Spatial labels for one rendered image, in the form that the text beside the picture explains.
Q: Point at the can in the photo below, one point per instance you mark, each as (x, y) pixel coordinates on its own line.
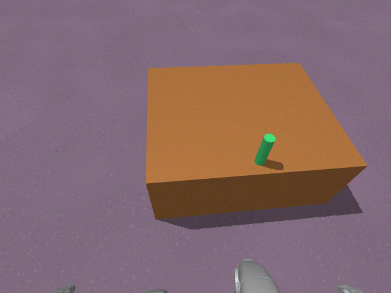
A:
(264, 149)

